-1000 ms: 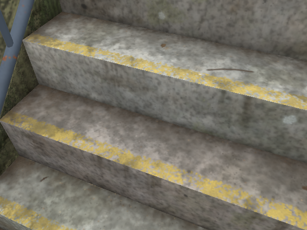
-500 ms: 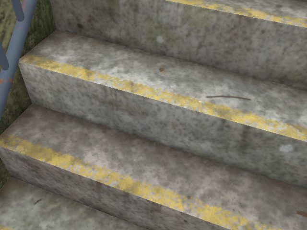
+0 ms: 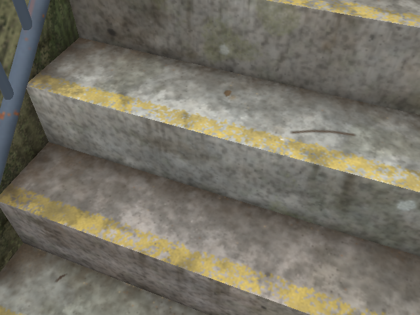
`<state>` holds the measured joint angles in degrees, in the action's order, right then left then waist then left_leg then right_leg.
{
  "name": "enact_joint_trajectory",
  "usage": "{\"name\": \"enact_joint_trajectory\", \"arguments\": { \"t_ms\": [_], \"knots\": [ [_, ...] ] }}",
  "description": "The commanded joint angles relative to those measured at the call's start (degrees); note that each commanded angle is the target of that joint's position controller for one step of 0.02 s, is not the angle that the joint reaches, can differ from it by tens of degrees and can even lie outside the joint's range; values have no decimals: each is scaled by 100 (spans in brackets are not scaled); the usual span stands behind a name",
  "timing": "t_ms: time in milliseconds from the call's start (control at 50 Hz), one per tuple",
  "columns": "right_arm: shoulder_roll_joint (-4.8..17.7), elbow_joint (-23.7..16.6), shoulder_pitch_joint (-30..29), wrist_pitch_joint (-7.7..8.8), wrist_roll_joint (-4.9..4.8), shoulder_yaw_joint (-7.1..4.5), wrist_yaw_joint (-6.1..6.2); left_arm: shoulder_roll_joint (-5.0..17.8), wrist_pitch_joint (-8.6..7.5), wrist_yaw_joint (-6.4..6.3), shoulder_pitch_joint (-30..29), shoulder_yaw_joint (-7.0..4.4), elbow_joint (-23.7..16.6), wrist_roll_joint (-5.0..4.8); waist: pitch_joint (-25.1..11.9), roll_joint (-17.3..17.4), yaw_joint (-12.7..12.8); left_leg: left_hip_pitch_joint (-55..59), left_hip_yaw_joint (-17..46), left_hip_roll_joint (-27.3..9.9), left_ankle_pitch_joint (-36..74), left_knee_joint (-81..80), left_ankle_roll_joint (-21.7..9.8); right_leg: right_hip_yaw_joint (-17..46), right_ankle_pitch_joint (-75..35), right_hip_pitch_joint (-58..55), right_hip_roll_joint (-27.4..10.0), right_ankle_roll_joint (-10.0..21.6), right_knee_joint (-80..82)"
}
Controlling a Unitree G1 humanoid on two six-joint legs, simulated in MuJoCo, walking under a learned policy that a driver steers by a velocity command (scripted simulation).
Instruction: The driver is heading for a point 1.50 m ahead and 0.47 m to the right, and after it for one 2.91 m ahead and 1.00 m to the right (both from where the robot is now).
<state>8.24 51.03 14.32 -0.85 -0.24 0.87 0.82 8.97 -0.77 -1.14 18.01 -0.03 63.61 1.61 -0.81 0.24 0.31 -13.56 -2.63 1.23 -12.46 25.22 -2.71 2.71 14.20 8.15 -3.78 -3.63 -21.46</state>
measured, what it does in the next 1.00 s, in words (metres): stands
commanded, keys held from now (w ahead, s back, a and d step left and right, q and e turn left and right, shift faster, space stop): shift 0.78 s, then w+shift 0.22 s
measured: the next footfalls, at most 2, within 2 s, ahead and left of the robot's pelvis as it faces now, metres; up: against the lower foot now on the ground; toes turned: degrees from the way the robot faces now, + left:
right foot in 1.44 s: +0.27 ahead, -0.17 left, +0.22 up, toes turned +1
left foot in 1.86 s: +0.31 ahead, +0.08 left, +0.21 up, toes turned +8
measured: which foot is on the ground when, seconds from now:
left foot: down 0.00-1.00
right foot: down 0.00-1.00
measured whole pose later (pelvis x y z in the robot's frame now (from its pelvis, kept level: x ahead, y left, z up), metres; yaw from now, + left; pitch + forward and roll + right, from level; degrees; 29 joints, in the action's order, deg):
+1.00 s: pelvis +0.02 -0.01 -0.01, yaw +1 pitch +4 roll -1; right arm 10.9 48.4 13.3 3.3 -2.6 0.2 0.6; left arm 10.4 -2.4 -2.4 23.7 -1.2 55.3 0.6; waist -3.1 0.5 2.7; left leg -18.9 -4.0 -1.0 -16.3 31.7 -2.8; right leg 2.0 20.2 13.4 -2.4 2.4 -29.1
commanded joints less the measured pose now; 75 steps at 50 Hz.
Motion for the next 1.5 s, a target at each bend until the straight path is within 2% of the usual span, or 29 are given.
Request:
{"name": "enact_joint_trajectory", "arguments": {
  "t_ms": [20, 480, 780, 840, 880, 920, 960, 1000, 1020, 1040, 1060, 1080, 1100, 1120, 1180, 1200, 1240, 1260, 1300, 1320, 1340, 1360, 1380, 1400, 1420, 1440, 1460, 1480, 1500],
  "knots": [
    [415, -185, 197, 36, -10, -67, 20, 407, 7, -23, 543, -53, -34, 1, 111, 99, 27, 302, 489, -532, 1113, -435, -95, -140, -875, 339, 33, 504, 269],
    [407, -162, -19, 93, -164, -78, -20, 213, -19, -81, 1024, -24, -206, 8, 258, 110, 80, -72, 493, -633, 246, -417, 43, -35, -468, 294, -32, 627, 512],
    [435, -76, 18, 124, -152, -95, -43, 171, -33, -93, 1249, -35, -311, -5, 260, 52, 74, -92, 505, -669, 508, -392, 56, -47, -715, 189, -17, 640, 566],
    [746, -128, 33, 140, -232, -236, 22, 606, -48, -198, 1132, -182, -508, -154, 334, 156, 94, -558, 509, -528, -2379, -327, -248, 85, 1848, 575, 10, 1045, 279],
    [629, -440, -500, 301, -242, -197, 23, 650, -142, -244, 899, -179, -828, -124, 718, 87, 249, -1276, 513, -557, -2115, -156, -291, 534, 2211, 826, -261, 1298, 284],
    [406, -784, -961, 462, -144, -101, 6, 780, -225, -225, 825, -213, -980, 9, 646, -692, 404, -1812, -93, -248, -896, 559, -124, 1096, 2073, 503, -646, 1638, 698],
    [256, -852, -689, 566, -238, -22, -21, 1135, -244, -154, 328, -319, -1187, -84, 414, -1201, 110, -1038, -431, -184, -533, 772, -174, 1323, 2204, 1037, -933, 1819, 862],
    [545, -757, -160, 620, -264, -94, -56, 742, -309, -33, -95, -187, -1424, -156, 388, -324, -180, 118, -401, -118, -456, 134, -227, 665, 1229, 1874, -499, 1670, 15],
    [771, -750, 181, 655, -222, -174, -89, 588, -416, 36, -173, -114, -1512, -145, 125, 266, -314, 762, 279, -458, -317, -27, -376, 220, 278, 2221, -211, 1538, -811],
    [1221, -680, 905, 657, -174, -345, -79, 485, -564, 95, -314, -55, -1630, -123, -309, 1093, -578, 1680, 1592, -1245, -168, -564, -801, -279, -516, 2916, 117, 1346, -2242],
    [1516, -500, 1798, 527, -71, -481, -7, 347, -730, 159, -167, -2, -1613, -86, -866, 1440, -806, 2754, 2986, -2006, -392, -1190, -1330, -419, -164, 3803, 320, 1096, -3783],
    [1491, -418, 1841, 523, 198, -450, 36, 270, -809, 200, -178, 0, -1595, -190, -973, 799, -699, 2831, 3708, -2453, -206, -1252, -1657, 7, 539, 4521, 525, 796, -6625],
    [1194, -292, 1692, 562, 421, -295, 33, 19, -790, 217, -477, 69, -1746, -310, -647, 550, -611, 2808, 3387, -2699, 724, -865, -1709, 450, 857, 5904, 627, 686, -9620],
    [867, -158, 1441, 560, 472, -183, -14, -441, -814, 237, -1272, 284, -2366, -419, -298, 536, -543, 2795, 2568, -2489, 1405, -563, -1509, 646, 1028, 7202, 578, 774, -11409],
    [181, 304, 1618, 642, 357, -3, -136, -752, -722, 439, -1946, 652, -3300, -408, -135, 6, -295, 2672, 1570, -2114, 922, -458, -918, 1016, 1585, 8667, 260, 1008, -12555],
    [144, 403, 1441, 627, 330, 35, -98, -924, -683, 558, -2029, 792, -3511, -383, 10, 99, -124, 2209, 1536, -2187, 614, -736, -863, 1060, 1643, 8914, 285, 1074, -12992],
    [365, 323, 517, 656, 232, 99, -77, -804, -581, 650, -1924, 934, -3787, -345, 445, 143, 579, 15, 841, -1950, 34, -1597, -725, 908, 888, 8007, 118, 1046, -12058],
    [604, 244, 165, 641, 170, 86, -82, -543, -510, 603, -2151, 958, -3934, -351, 619, 81, 686, -1202, 206, -1580, -282, -2091, -666, 401, 288, 7111, 76, 933, -10723],
    [635, 502, 249, 753, -110, 182, -51, -333, -366, 413, -2505, 1060, -4023, -249, 596, -75, 701, -2726, -170, -1368, 694, -3525, -1042, -991, -252, 4779, -211, 889, -8823],
    [783, 594, 265, 727, -323, 142, -68, -189, -447, 362, -2480, 994, -3922, -99, 67, 110, 792, -2588, -583, -1180, 4394, -3341, -944, -1394, 84, 2949, -21, 1076, -7754],
    [1185, 768, 1033, 760, -317, 50, -95, 96, -541, 399, -2264, 797, -3730, -56, -963, 201, 715, -1564, -508, -1397, 8446, -2448, -1120, -1790, 757, 1805, 482, 1134, -7466],
    [1806, 819, 941, 772, -126, -90, -59, 553, -525, 287, -1519, 506, -3455, 31, -1849, 797, 1223, -437, -584, -1527, 12457, -1017, -1278, -1613, 1206, 1266, 811, 1064, -7462],
    [2796, 703, 760, 634, -118, -454, -24, 876, -482, 275, -469, 374, -3154, 2, -2172, 1653, 1633, 1154, -238, -1857, 13230, 182, -1369, -1156, 2430, 1384, 958, 926, -5588],
    [1703, 530, 1792, 683, -231, -257, -86, 866, -472, 252, -937, 297, -2951, -59, -2276, 355, 591, -788, -18, -1480, 12474, 1580, -1205, 214, 2991, -47, 532, 1512, -4933],
    [1730, 446, 1475, 779, -207, -212, -173, 1215, -286, 151, 532, 81, -2536, 168, -2938, -303, 1111, -519, 221, -1450, 9987, 2137, -1402, 1156, 3131, -399, 381, 1482, -3462],
    [988, 33, 549, 768, -65, -117, -295, 1210, -132, 101, 815, -36, -1930, 213, -2724, -1803, 903, -1741, 392, -670, 4531, 3449, -1351, 2009, 2610, -618, -40, 1635, -2546],
    [543, -463, -873, 794, 17, -13, -416, 924, -71, 165, 584, 17, -1822, 428, -2083, -2044, 891, -2145, 998, -28, 1660, 6457, -1118, 2435, 2415, 586, -64, 1555, -2353],
    [-97, -1458, -2310, 913, -28, 162, -451, 437, -86, 374, 242, 211, -1629, 406, -672, -1244, 807, -2801, 947, 79, 369, 7620, -981, 230, 284, 1848, 304, 1243, -2813],
    [-311, -1713, -2330, 785, -104, 149, -462, -195, -81, 546, -518, 333, -1663, 371, -389, -720, 152, -3745, 1408, 170, -17, 8540, -988, 873, 2250, 2688, 115, 1377, -2363]
  ]
}}
Keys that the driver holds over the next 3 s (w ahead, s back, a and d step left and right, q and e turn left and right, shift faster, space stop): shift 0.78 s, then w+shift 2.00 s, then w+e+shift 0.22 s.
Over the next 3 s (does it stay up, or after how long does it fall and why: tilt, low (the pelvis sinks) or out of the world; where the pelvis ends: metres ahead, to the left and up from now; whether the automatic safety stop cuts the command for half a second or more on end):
stays up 0.41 0.03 0.36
